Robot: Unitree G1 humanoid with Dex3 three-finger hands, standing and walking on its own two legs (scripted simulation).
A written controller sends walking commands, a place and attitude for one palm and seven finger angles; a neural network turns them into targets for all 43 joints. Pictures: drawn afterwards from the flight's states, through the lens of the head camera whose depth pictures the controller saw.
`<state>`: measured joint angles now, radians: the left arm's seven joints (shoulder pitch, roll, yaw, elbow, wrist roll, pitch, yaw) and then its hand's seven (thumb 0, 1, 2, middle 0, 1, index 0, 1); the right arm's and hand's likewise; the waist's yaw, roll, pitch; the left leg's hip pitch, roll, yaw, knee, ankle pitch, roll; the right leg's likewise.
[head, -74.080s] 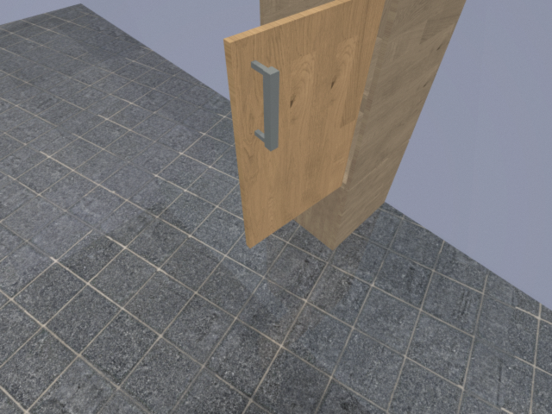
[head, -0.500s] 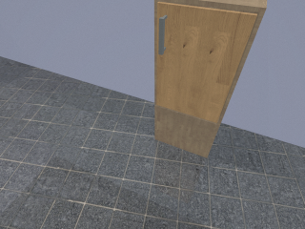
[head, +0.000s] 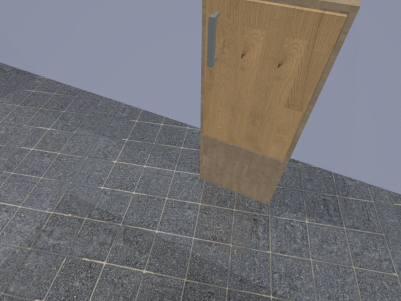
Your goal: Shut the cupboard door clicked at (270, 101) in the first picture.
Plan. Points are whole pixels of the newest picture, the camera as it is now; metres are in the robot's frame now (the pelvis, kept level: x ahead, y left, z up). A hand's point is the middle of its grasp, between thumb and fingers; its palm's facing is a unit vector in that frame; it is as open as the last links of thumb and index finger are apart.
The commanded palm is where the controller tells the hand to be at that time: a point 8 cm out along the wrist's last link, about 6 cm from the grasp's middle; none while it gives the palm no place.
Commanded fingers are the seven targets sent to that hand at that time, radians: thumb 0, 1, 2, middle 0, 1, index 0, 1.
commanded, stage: look to check the result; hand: left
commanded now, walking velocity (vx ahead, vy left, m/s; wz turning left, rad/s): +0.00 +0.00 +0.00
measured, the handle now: (213, 40) +0.84 +0.00 +0.11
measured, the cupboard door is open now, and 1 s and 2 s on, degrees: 0 0 0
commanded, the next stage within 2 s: stand and wait in 0.24 s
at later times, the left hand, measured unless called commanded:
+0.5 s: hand out of the picture +0.09 +0.23 -0.16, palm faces -0.03 -0.94 -0.33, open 7.4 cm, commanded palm none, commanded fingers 0.00 0.90 0.90 -0.20 -0.30 -0.20 -0.30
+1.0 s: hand out of the picture +0.08 +0.23 -0.16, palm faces -0.04 -0.94 -0.34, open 7.4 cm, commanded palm none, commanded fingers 0.00 0.90 0.90 -0.20 -0.30 -0.20 -0.30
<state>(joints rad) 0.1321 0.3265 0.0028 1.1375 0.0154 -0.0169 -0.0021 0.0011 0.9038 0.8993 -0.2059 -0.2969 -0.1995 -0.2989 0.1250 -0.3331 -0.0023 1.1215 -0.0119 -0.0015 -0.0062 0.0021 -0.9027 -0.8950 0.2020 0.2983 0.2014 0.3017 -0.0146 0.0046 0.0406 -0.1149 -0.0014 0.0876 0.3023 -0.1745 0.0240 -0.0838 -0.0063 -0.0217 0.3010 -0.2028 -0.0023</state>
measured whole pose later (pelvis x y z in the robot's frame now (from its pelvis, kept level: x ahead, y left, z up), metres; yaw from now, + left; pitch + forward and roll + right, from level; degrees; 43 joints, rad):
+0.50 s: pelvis +0.01 -0.01 +0.00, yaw +0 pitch -1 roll +0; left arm 0.12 0.32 0.00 1.13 0.02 -0.02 0.00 0.00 0.90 0.90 -0.21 -0.30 -0.20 -0.30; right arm 0.11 -0.34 0.00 1.12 -0.01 0.00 -0.01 0.00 -0.90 -0.89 0.20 0.30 0.20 0.30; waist -0.01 0.01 0.03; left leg -0.08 0.01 0.08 0.29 -0.18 0.01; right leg -0.05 0.01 -0.03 0.28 -0.21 -0.02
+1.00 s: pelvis +0.01 -0.01 +0.00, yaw +0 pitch -1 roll +0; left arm 0.13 0.33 0.00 1.13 0.01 -0.02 0.00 0.00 0.90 0.90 -0.21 -0.30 -0.20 -0.30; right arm 0.13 -0.33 0.00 1.12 -0.01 0.00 -0.01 0.00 -0.90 -0.89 0.20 0.30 0.20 0.30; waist -0.01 0.01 0.04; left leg -0.08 0.02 0.09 0.28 -0.18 0.00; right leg -0.04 0.02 -0.02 0.27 -0.20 -0.02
